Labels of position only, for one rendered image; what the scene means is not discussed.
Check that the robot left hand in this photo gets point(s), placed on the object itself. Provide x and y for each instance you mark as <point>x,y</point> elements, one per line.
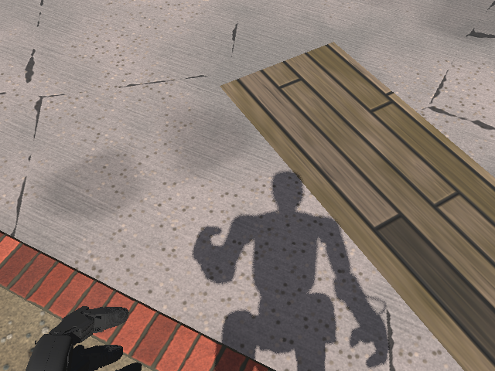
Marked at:
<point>55,352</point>

